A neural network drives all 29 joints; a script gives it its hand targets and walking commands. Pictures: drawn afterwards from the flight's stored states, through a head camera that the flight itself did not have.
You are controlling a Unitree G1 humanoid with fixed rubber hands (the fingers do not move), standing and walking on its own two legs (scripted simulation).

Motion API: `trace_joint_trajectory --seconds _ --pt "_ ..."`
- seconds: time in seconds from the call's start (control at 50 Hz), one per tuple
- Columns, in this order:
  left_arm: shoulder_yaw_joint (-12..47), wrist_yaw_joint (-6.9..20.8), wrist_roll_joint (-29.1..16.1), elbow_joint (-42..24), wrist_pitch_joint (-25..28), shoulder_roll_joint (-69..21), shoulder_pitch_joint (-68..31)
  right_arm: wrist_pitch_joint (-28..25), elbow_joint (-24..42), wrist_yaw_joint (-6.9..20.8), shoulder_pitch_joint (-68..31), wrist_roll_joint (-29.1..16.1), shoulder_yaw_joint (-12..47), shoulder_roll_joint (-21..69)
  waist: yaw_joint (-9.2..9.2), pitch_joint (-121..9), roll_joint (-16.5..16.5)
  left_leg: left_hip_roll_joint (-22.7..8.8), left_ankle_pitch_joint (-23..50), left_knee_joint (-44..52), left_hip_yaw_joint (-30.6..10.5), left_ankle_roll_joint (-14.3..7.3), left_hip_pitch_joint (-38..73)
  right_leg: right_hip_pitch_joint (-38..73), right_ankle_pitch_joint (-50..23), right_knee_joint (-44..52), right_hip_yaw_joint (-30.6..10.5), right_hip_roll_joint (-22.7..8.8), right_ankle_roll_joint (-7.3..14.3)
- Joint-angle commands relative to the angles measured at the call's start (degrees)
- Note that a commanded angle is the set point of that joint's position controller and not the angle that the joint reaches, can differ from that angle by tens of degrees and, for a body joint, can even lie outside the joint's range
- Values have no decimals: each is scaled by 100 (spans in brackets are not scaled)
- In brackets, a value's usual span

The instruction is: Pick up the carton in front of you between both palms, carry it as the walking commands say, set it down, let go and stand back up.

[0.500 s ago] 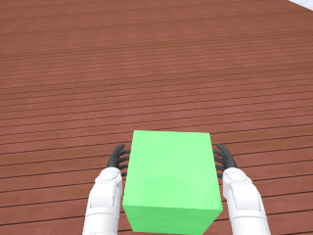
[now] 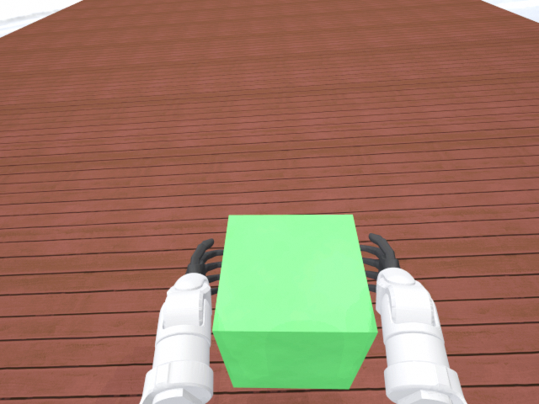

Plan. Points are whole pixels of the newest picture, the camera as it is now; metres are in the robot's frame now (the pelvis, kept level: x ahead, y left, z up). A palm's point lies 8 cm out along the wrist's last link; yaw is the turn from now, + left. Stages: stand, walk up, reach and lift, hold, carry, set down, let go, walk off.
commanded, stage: set down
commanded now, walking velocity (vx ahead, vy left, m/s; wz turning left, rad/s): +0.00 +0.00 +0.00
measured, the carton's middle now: (290, 304) +0.31 +0.00 -0.04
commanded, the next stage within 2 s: none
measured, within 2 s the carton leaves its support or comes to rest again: neither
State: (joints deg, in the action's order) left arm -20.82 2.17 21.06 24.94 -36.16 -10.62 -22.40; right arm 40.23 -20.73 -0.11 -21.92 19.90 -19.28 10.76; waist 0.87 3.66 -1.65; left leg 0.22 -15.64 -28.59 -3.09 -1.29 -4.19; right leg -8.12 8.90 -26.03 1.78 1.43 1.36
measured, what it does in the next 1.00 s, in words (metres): lowers itself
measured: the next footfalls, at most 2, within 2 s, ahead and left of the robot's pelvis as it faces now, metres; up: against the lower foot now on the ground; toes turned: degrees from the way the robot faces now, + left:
none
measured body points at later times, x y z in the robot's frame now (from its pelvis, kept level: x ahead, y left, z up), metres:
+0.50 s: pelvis -0.02 +0.02 -0.08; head +0.17 -0.01 +0.33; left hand +0.38 +0.14 -0.16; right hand +0.34 -0.16 -0.16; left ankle +0.02 +0.13 -0.74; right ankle +0.07 -0.10 -0.74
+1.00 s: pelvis -0.04 +0.03 -0.21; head +0.20 +0.01 +0.18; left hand +0.42 +0.11 -0.30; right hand +0.37 -0.19 -0.30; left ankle +0.02 +0.13 -0.74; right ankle +0.07 -0.10 -0.74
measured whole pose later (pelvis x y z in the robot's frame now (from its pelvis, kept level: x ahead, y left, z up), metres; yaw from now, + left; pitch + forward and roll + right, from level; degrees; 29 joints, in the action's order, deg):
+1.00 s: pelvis -0.04 +0.03 -0.21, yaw +1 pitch +42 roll +1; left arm -19.0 -5.9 10.8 42.1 -9.2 -3.8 -46.4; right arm 10.8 -34.5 -1.2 -41.6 10.8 -27.5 3.2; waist 6.0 -11.5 -3.7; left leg 5.3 -31.4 -88.8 0.0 -1.3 -99.2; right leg -103.5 23.0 -84.7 -1.8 -0.4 -1.4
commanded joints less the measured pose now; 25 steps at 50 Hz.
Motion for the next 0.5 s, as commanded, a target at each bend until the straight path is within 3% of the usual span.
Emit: trace_joint_trajectory --seconds 0.0,0.12,0.2,0.26,0.34,0.44,0.48 --pt "2097 1519 -961 754 490 -4634 -3831 -399 -844 1368 -3496 -1166 2344 5535 -74 -842 380 370 -1039 403 -133 -286 -1779 1119 2130 545 -1063 -24 -150" --pt "677 1197 -67 1547 887 -3622 -3881 -878 -1514 869 -3457 -198 683 4285 58 -648 194 404 -913 -186 -158 -219 -2626 494 1726 -5 -1011 70 -135" --pt "487 1058 71 1595 1440 -3217 -3465 -1537 -1460 693 -3057 105 361 3673 162 -1192 122 522 -383 -616 -98 -168 -3202 -197 550 -635 -867 200 -78" --pt "862 1029 -118 1497 2031 -3345 -3319 -2194 -1298 639 -3039 -46 832 3780 106 -1923 162 676 -19 -951 -72 -112 -3741 -439 -476 -1192 -828 245 -103" --pt "1705 940 -512 1455 2795 -3803 -3398 -2999 -1140 661 -3316 -449 1786 4148 23 -3190 107 749 300 -1577 -108 -33 -4659 -837 -1082 -2065 -791 334 -142" --pt "3005 642 -1176 1045 3308 -4248 -3669 -3540 -782 628 -3435 -1019 2889 4324 220 -5551 135 858 1097 -2480 -126 153 -5091 -1434 -2173 -3167 -616 452 -231" --pt "3349 493 -1341 890 3350 -4309 -3671 -3603 -653 614 -3428 -1187 3105 4244 289 -6206 71 886 1327 -2783 -120 213 -5198 -1837 -2294 -3499 -546 506 -257"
